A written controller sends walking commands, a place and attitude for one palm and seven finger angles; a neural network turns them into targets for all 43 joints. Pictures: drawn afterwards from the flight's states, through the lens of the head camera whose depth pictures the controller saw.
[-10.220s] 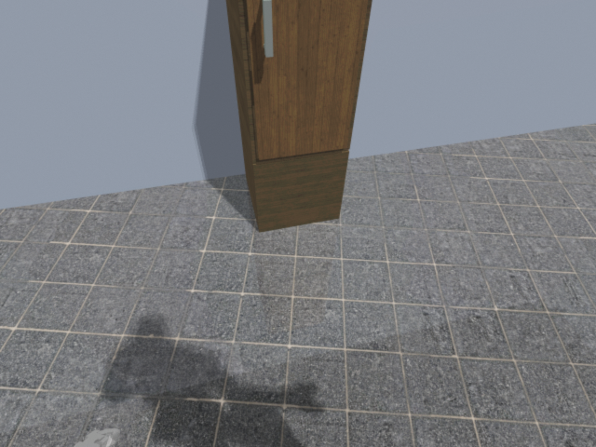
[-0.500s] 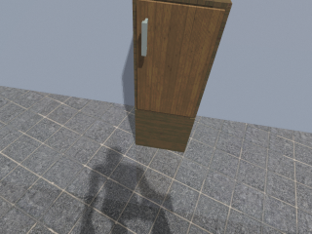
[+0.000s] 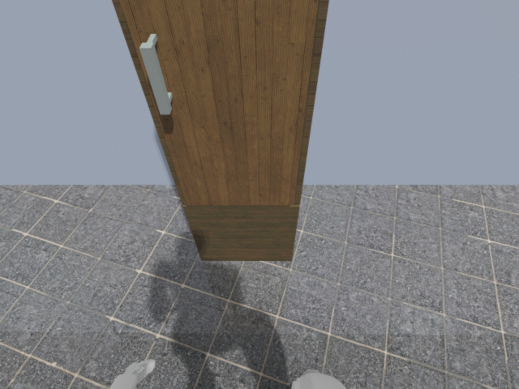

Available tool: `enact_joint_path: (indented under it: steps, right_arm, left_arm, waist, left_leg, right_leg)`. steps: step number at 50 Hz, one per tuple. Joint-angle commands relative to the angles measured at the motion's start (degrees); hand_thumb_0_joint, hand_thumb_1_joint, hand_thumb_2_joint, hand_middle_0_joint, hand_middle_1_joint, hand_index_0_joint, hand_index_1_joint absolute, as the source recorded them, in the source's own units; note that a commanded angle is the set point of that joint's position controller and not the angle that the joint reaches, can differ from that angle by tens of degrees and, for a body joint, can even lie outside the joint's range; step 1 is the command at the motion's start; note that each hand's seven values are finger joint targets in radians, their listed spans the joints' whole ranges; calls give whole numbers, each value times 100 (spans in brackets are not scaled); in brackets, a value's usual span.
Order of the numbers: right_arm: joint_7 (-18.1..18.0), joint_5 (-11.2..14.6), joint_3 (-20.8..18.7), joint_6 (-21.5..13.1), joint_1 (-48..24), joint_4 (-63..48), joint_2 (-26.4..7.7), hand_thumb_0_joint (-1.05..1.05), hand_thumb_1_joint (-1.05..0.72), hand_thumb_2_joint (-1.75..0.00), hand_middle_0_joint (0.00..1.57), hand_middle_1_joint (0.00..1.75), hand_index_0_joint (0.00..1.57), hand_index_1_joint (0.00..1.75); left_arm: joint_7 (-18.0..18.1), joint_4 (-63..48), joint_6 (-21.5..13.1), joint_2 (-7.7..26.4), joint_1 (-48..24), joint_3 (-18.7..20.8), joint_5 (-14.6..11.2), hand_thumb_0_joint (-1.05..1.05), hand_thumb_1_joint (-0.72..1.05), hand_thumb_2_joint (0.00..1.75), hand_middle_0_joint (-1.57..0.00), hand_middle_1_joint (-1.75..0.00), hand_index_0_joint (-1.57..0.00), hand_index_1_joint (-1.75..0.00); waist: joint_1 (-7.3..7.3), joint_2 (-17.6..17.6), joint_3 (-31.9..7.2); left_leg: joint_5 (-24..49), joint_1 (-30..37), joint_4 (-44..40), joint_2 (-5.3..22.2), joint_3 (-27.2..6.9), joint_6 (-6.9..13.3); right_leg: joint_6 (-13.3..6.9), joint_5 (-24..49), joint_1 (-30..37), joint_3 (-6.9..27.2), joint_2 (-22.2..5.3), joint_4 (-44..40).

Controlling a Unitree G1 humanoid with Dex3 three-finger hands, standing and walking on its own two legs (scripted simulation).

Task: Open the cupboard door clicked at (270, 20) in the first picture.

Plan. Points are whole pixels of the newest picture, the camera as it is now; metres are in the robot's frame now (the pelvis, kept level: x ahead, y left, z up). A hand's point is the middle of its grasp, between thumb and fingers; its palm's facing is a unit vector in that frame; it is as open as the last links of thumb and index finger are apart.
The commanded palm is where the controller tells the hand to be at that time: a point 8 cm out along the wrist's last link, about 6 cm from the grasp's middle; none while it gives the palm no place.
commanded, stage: take the last steps up to it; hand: left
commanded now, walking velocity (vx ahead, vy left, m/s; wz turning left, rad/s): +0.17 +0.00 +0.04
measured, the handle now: (159, 75) +0.64 +0.20 +0.14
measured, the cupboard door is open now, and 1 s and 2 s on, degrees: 0 0 0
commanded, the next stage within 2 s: come to a stop and stand still in 0.08 s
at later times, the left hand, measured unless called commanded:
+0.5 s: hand out of the picture +0.10 +0.17 -0.16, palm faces +0.08 -0.98 -0.16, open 7.4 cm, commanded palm none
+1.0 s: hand out of the picture +0.08 +0.14 -0.15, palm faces +0.04 -0.98 -0.21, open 7.3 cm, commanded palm none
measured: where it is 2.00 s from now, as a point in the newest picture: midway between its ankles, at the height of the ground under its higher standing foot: outside the picture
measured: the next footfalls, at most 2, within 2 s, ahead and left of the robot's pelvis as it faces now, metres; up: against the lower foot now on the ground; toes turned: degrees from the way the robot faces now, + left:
left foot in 0.38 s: +0.20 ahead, +0.13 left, +0.00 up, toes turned +4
right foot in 0.70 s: +0.10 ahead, -0.12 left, +0.00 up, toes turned -4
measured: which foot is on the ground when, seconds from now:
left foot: up 0.00-0.36, down 0.38-0.70, up 0.72-0.94, down 0.96-1.00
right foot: down 0.00-0.46, up 0.48-0.68, down 0.70-1.00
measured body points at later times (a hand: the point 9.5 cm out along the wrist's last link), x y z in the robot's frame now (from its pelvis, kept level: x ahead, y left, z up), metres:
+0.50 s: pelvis +0.11 +0.01 +0.02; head +0.13 +0.02 +0.47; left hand +0.10 +0.22 -0.15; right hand +0.19 -0.21 -0.13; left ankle +0.16 +0.13 -0.71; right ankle +0.09 -0.08 -0.71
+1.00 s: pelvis +0.04 -0.04 +0.02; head +0.05 -0.04 +0.47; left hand +0.08 +0.19 -0.13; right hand +0.06 -0.27 -0.14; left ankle +0.01 +0.10 -0.71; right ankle +0.06 -0.12 -0.71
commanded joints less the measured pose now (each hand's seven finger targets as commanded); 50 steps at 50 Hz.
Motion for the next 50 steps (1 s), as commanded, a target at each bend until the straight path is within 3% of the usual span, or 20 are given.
enact_joint_path:
  steps: [1, 4, 6, 9, 15, 17, 19, 20, 22, 24, 28, 33, 35, 36, 37, 40, 44, 46, 48, 50]
  right_arm:
    - [17, -34, -140, -139, -471, -704, -528, 0, -90, -90, 20, 30, 20, 30]
    - [53, -131, -118, 46, -52, -581, -274, 0, -90, -90, 20, 30, 20, 30]
    - [71, -148, -111, 115, 2, -594, -256, 0, -90, -90, 20, 30, 20, 30]
    - [105, -146, -104, 112, -405, -765, -235, 0, -90, -90, 20, 30, 20, 30]
    - [-8, -50, 40, 55, -1173, -819, -279, 0, -90, -90, 20, 30, 20, 30]
    - [-38, -33, -13, 72, -1066, -805, -483, 0, -90, -90, 20, 30, 20, 30]
    - [-82, -47, -96, 37, -1080, -876, -931, 0, -90, -90, 20, 30, 20, 30]
    - [-105, -63, -128, 93, -1135, -914, -1084, 0, -90, -90, 20, 30, 20, 30]
    - [-161, -50, -137, 146, -1462, -968, -1110, 0, -90, -90, 20, 30, 20, 30]
    - [-191, -68, -173, 182, -1597, -1061, -1140, 0, -90, -90, 20, 30, 20, 30]
    - [-181, -134, -306, 265, -1933, -1285, -1311, 0, -90, -90, 20, 30, 20, 30]
    - [-75, -74, -359, 306, -2054, -1357, -1203, 0, -90, -90, 20, 30, 20, 30]
    - [25, -18, -259, 367, -2131, -1542, -611, 0, -90, -90, 20, 30, 20, 30]
    - [45, -41, -271, 407, -2303, -1550, -698, 0, -90, -90, 20, 30, 20, 30]
    - [51, -59, -279, 448, -2344, -1509, -677, 0, -90, -90, 20, 30, 20, 30]
    - [54, -58, -231, 401, -1907, -1205, -600, 0, -90, -90, 20, 30, 20, 30]
    - [21, -26, -133, 283, -1742, -1058, -551, 0, -90, -90, 20, 30, 20, 30]
    - [-15, -34, -70, 207, -1459, -900, -519, 0, -90, -90, 20, 30, 20, 30]
    - [-63, -63, -30, 80, -1315, -751, -731, 0, -90, -90, 20, 30, 20, 30]
    - [-80, -74, -29, 83, -1437, -748, -881, 0, -90, -90, 20, 30, 20, 30]
  left_arm:
    - [177, 164, 91, 890, 1215, 171, -92, 0, 90, 90, -20, -30, -20, -30]
    - [219, 68, 20, 435, 696, 21, -39, 0, 90, 90, -20, -30, -20, -30]
    - [205, 103, 2, 382, 732, 3, -18, 0, 90, 90, -20, -30, -20, -30]
    - [195, 193, -9, 391, 939, 10, 1, 0, 90, 90, -20, -30, -20, -30]
    - [274, 378, 137, 435, 1217, -44, -13, 0, 90, 90, -20, -30, -20, -30]
    - [316, 383, 221, 493, 1201, -41, -56, 0, 90, 90, -20, -30, -20, -30]
    - [361, 307, 327, 308, 1441, -65, -73, 0, 90, 90, -20, -30, -20, -30]
    - [395, 291, 370, 246, 1536, -73, -65, 0, 90, 90, -20, -30, -20, -30]
    - [377, 323, 453, 284, 1541, -63, -77, 0, 90, 90, -20, -30, -20, -30]
    - [349, 259, 538, 379, 1424, -20, -78, 0, 90, 90, -20, -30, -20, -30]
    - [330, 172, 603, 248, 1541, 44, -45, 0, 90, 90, -20, -30, -20, -30]
    - [300, 158, 492, 249, 1856, 29, 12, 0, 90, 90, -20, -30, -20, -30]
    - [316, -23, 443, 953, 1387, 95, 76, 0, 90, 90, -20, -30, -20, -30]
    - [308, -146, 451, 1018, 1173, 79, 57, 0, 90, 90, -20, -30, -20, -30]
    - [326, -186, 432, 930, 937, 80, 70, 0, 90, 90, -20, -30, -20, -30]
    - [320, -174, 412, 744, 641, 38, 51, 0, 90, 90, -20, -30, -20, -30]
    - [317, 28, 351, 764, 1065, 19, 24, 0, 90, 90, -20, -30, -20, -30]
    - [318, 105, 343, 780, 1072, 8, -35, 0, 90, 90, -20, -30, -20, -30]
    - [295, 195, 333, 540, 1142, -65, -111, 0, 90, 90, -20, -30, -20, -30]
    - [291, 201, 350, 412, 1098, -78, -83, 0, 90, 90, -20, -30, -20, -30]
  waist:
    - [568, -284, -272]
    - [55, -248, -187]
    - [-46, -576, -234]
    - [61, -619, -257]
    - [340, -567, -568]
    - [231, -472, -661]
    - [343, 404, -761]
    - [359, 550, -662]
    - [399, 1255, -632]
    - [367, 1372, -498]
    - [372, 836, -946]
    - [501, 155, -1228]
    - [364, -1722, -474]
    - [470, -1308, -428]
    - [392, -1302, -274]
    - [192, -927, -86]
    - [379, -783, -413]
    - [318, -643, -595]
    - [381, 68, -742]
    - [487, 69, -633]
  left_leg:
    - [802, -2542, 2496, 360, -520, 180]
    - [1346, -1983, 1638, 468, -438, 55]
    - [1450, -1865, 1040, 451, -259, -59]
    - [1612, -1979, 85, 425, -116, -139]
    - [1811, -1283, -1986, 98, -64, -286]
    - [3083, -630, -2849, 161, -157, -252]
    - [5941, -8, -2800, 1032, -734, 150]
    - [6331, -45, -2812, 1271, -807, 373]
    - [6323, -263, -3158, 1478, -1073, 698]
    - [6014, -546, -3511, 1678, -1265, 996]
    - [5561, -310, -3238, 1729, -1201, 1145]
    - [3227, -861, -2630, 992, -670, 496]
    - [666, -1855, -1669, -139, -13, -151]
    - [221, -1542, -928, -99, -255, -154]
    - [199, -1594, -517, -13, -482, -100]
    - [668, -1607, -233, -48, -384, -76]
    - [784, -1355, -1691, -59, -212, -163]
    - [1522, -745, -2803, -60, -250, -158]
    - [2927, -172, -3318, 436, -825, 40]
    - [2541, -594, -3367, 650, -865, 109]
  right_leg:
    - [-810, -281, 1334, 2652, -2048, -2618]
    - [-474, 34, 359, 1355, -1500, -2878]
    - [-419, 217, 177, 941, -1297, -2924]
    - [-509, 422, 507, 905, -1220, -2956]
    - [-357, 3360, 1498, 808, -1140, -1861]
    - [-85, 2922, 1365, 721, -1005, -1374]
    - [324, 1274, 928, 522, -546, -988]
    - [404, 470, 902, 466, -357, -911]
    - [505, -859, 950, 354, -216, -341]
    - [501, -2047, 740, 571, -136, 675]
    - [514, -2014, 414, 773, -100, 1141]
    - [594, -141, 1485, 579, -137, -1356]
    - [-79, 312, 987, 2351, -1637, -2412]
    - [-491, 75, 370, 2325, -1932, -2599]
    - [-552, -150, 114, 2239, -1728, -2602]
    - [-461, 581, 348, 1651, -1302, -2306]
    - [-450, 1442, 1325, 1489, -1183, -1936]
    - [-229, 1366, 1402, 1443, -1069, -1727]
    - [168, 964, 1182, 1175, -617, -1550]
    - [341, 355, 1447, 1099, -447, -1847]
